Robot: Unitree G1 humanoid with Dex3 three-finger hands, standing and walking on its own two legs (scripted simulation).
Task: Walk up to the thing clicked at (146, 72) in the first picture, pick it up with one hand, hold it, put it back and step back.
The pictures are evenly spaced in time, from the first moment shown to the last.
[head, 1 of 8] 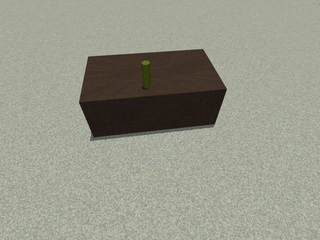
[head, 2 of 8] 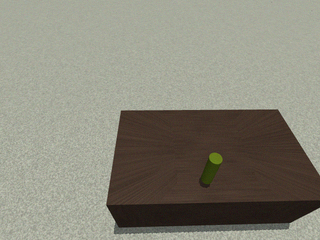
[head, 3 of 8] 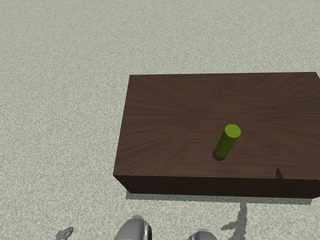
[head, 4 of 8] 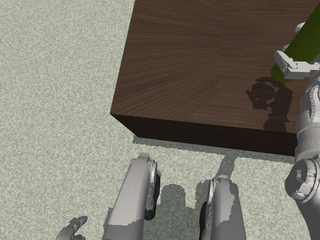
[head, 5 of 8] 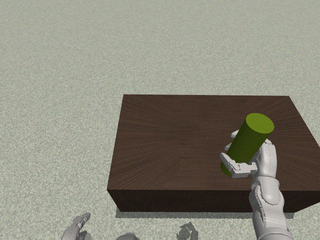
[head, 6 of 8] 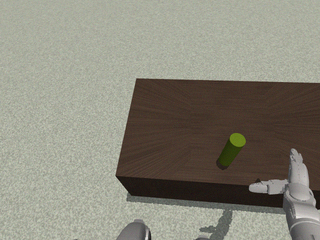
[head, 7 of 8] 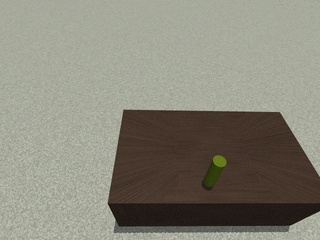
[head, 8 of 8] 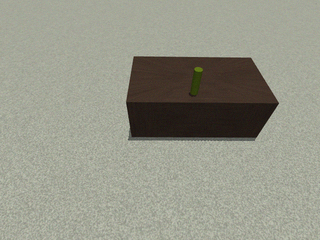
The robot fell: no
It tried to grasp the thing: yes
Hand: right
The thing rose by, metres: 0.34
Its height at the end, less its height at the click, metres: +0.00
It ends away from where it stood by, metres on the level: 0.01
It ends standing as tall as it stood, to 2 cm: yes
